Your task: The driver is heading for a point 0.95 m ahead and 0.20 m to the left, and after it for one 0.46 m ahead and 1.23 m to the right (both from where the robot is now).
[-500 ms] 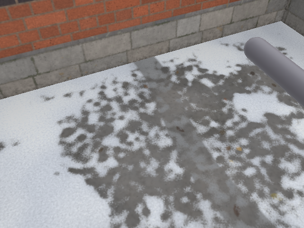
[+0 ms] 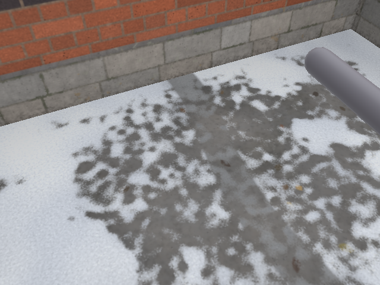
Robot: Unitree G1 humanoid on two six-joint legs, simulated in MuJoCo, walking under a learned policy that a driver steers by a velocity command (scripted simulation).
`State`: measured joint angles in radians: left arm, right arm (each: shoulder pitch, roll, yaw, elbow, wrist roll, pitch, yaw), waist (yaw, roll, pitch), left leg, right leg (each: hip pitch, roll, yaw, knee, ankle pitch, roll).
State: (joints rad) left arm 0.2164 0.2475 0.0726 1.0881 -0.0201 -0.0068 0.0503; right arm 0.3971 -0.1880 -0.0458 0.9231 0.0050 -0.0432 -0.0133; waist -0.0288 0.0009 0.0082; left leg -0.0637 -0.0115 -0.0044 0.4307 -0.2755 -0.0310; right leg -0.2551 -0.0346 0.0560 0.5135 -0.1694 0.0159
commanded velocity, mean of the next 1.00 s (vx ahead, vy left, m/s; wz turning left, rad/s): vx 0.02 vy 0.00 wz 0.00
